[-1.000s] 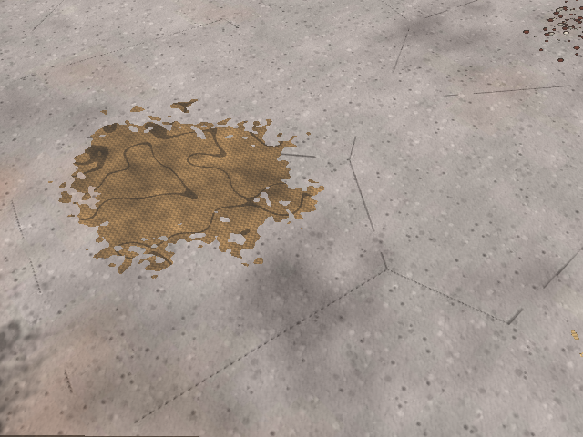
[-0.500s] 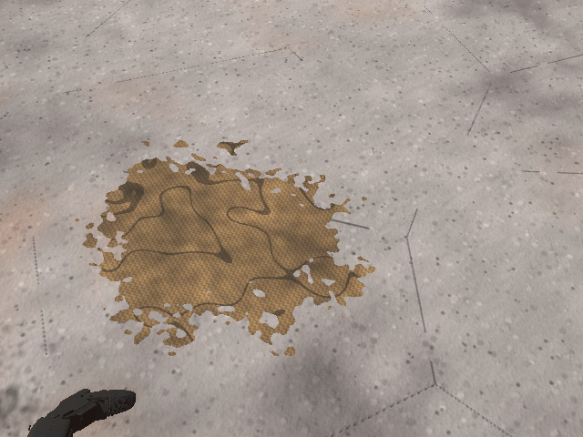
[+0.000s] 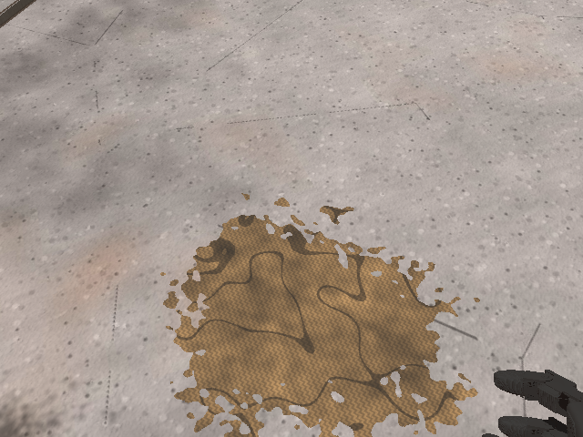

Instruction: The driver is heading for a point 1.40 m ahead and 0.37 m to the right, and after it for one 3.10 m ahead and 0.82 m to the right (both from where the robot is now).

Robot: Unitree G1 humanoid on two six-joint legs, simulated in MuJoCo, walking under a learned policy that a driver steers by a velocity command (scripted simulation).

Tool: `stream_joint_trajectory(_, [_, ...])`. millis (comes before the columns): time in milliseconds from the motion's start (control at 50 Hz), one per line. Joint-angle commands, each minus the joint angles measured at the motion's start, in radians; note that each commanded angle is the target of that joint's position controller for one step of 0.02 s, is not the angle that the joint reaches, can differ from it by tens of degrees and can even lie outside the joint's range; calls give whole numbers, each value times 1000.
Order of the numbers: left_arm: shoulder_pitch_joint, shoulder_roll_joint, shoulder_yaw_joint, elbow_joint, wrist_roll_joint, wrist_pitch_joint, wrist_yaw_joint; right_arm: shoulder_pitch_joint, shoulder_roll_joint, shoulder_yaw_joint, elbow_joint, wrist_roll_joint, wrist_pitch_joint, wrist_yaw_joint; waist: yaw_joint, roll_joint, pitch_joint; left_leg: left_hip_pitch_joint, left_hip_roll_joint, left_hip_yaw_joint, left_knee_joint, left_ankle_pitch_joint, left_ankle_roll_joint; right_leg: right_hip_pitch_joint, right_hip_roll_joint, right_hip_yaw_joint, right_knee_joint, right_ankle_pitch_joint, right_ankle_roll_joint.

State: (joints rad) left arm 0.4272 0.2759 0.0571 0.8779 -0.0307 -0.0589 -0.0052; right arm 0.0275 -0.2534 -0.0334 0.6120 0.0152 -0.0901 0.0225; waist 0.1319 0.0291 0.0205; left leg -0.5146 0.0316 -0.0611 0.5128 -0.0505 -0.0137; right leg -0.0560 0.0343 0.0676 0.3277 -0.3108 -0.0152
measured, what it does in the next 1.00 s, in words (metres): walks ahead, turning right: left foot, then right foot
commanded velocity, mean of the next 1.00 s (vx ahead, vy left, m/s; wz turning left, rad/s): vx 0.50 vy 0.00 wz -0.45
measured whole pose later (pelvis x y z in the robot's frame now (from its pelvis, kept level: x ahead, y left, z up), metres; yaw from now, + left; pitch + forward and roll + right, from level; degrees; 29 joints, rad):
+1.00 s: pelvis +0.50 -0.14 +0.00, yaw -29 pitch +2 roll -1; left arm 0.35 0.29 0.06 0.77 -0.01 -0.05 0.00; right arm 0.06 -0.27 -0.04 0.70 0.00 -0.10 0.04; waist 0.08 0.04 0.01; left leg -0.58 0.04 -0.03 0.52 0.06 -0.01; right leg -0.01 0.10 0.11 0.33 -0.34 -0.07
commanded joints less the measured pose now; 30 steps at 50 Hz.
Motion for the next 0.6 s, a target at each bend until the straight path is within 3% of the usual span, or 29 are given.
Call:
stream_joint_trajectory(20, [-49, 175, 38, -63, 0, -2, 11, 78, -133, -56, -43, 1, -25, -6, -140, -126, -46, 288, -26, 30, -84, -7, 37, -115, -205, 196, 38, 311, -127])
stream_joint_trajectory(40, [-61, 137, 25, -74, 9, -6, 9, 194, -175, -75, -23, -12, -26, -16, -201, -103, -125, 478, 40, -19, -75, -14, 76, -190, -146, 155, 204, 314, -92])
stream_joint_trajectory(60, [-68, 59, -1, -110, 38, -12, 10, 370, -253, -95, -6, -28, -19, -28, -267, 57, -285, 743, 254, -225, -49, -8, 137, -366, -64, 66, 530, 41, -45])
stream_joint_trajectory(80, [44, 31, -11, -138, 2, -26, 11, 395, -285, -100, 18, -33, -4, -18, -206, 343, -361, 885, 417, -617, -168, -254, 267, -646, 1, 24, 782, -300, -17])
stream_joint_trajectory(100, [2, 132, 15, -116, -17, -23, 14, 360, -189, -79, 15, -22, -4, -14, -222, 192, -244, 795, 375, -595, -212, -396, 249, -732, -58, 72, 898, -243, -9])
stream_joint_trajectory(120, [-70, 157, 25, -128, -15, -18, 12, 315, -142, -64, 15, -14, -5, -14, -219, 132, -137, 690, 336, -443, -225, -355, 218, -753, -85, 61, 914, -152, -10])
stream_joint_trajectory(140, [-93, 140, 26, -125, -8, -10, 13, 258, -116, -53, 16, -18, -6, -11, -189, 74, -89, 589, 291, -341, -252, -252, 202, -714, -115, 47, 900, -81, -1])
stream_joint_trajectory(160, [-111, 127, 28, -132, 2, -3, 11, 217, -93, -48, 23, -22, -7, -8, -167, 75, -43, 514, 260, -262, -282, -171, 200, -695, -136, 46, 864, -36, 6])
stream_joint_trajectory(180, [-109, 107, 28, -137, 1, 7, 6, 192, -92, -49, 31, -27, -12, -9, -143, 93, -22, 450, 242, -195, -312, -112, 193, -652, -157, 45, 844, -4, 11])
stream_joint_trajectory(260, [-167, 62, 19, -176, 7, 29, -2, 184, -121, -67, 68, -25, -29, -17, -126, 50, 6, 402, 244, -37, -370, 70, 214, -665, -170, 36, 748, 102, 37])
stream_joint_trajectory(340, [-271, 44, 7, -212, 9, 23, -27, 200, -163, -80, 97, -22, -21, -28, -155, 28, 25, 415, 220, 108, -380, 110, 190, -624, -158, -5, 514, 297, 29])
stream_joint_trajectory(400, [-365, 50, 3, -252, 10, 23, -44, 239, -195, -90, 122, -7, -10, -32, -185, 18, 51, 458, 237, 166, -374, 100, 169, -599, -144, -48, 396, 324, 4])
stream_joint_trajectory(460, [-415, 73, 11, -288, 10, 28, -55, 265, -222, -101, 145, 10, 7, -32, -186, 24, 63, 548, 265, 203, -313, 188, 143, -590, -121, -87, 334, 226, -38])
stream_joint_trajectory(500, [-361, 107, 30, -293, 14, 34, -56, 259, -254, -110, 147, 18, 21, -36, -139, 53, 4, 577, 259, 241, -162, 512, 120, -463, -53, -151, 320, 122, -80])
stream_joint_trajectory(520, [-237, 141, 53, -264, 11, 36, -52, 245, -257, -109, 145, 23, 31, -38, -63, 45, -65, 548, 232, 275, 14, 634, 97, -293, -2, -183, 275, 136, -111])
stream_joint_trajectory(540, [-62, 210, 90, -213, 8, 43, -37, 264, -227, -95, 140, 15, 32, -43, 14, 11, -159, 405, 189, 297, 259, 564, 58, -12, 28, -154, 249, 175, -149])
stream_joint_trajectory(560, [0, 340, 119, -204, 0, 47, -18, 342, -114, -56, 91, -34, 20, -37, -39, -253, -242, -17, 69, 288, 654, -161, -13, 347, -234, 303, 217, 147, -292])
stream_joint_trajectory(580, [-6, 336, 104, -247, 2, 30, -24, 317, -98, -35, 65, -25, -16, -27, -44, -260, -423, -213, -66, 40, 850, -572, -26, 474, -373, 778, 12, -77, -419])
stream_joint_trajectory(600, [-21, 256, 79, -240, 11, 14, -34, 192, -186, -58, 43, 20, -37, -17, 1, -134, -322, -317, -12, -31, 880, -493, -2, 414, -359, 682, -47, -85, -351])
Keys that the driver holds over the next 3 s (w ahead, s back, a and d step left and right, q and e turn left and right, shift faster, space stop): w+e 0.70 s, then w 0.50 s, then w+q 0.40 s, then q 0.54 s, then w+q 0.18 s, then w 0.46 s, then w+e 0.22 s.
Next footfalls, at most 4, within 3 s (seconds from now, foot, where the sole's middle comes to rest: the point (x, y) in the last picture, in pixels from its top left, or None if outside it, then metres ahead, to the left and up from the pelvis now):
0.04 left None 0.18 0.13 -0.78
0.54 right None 0.40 -0.19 -0.78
1.06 left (405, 326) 0.76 -0.14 -0.78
1.56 right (535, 298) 0.88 -0.47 -0.78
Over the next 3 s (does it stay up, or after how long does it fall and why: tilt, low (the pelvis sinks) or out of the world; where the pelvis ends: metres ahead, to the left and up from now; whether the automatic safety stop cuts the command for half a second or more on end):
stays up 1.24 -0.28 0.00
